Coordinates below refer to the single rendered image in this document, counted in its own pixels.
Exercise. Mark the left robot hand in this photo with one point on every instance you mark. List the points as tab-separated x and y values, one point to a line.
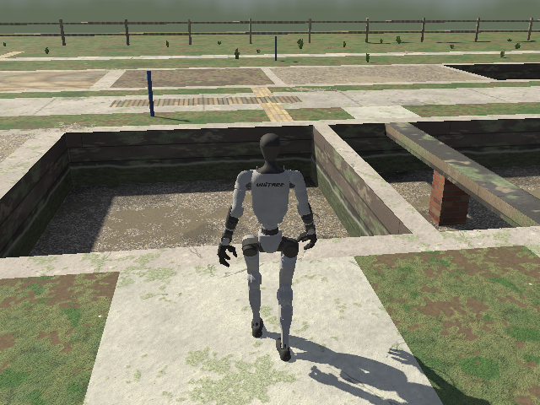
222	254

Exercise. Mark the robot right thigh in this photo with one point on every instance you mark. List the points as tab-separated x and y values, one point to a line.
288	257

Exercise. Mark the robot left upper arm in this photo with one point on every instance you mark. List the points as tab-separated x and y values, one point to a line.
239	193

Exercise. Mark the robot right upper arm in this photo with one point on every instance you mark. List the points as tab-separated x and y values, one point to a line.
296	178

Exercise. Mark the right robot hand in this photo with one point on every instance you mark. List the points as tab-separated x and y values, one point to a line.
304	237

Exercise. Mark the robot thigh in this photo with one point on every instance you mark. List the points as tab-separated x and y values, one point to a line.
250	248
288	257

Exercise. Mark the robot left thigh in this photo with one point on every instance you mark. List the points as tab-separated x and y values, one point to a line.
250	248

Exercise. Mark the robot left forearm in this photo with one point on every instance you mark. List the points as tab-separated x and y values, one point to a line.
229	229

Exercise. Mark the robot right forearm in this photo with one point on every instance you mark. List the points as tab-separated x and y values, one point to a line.
309	222

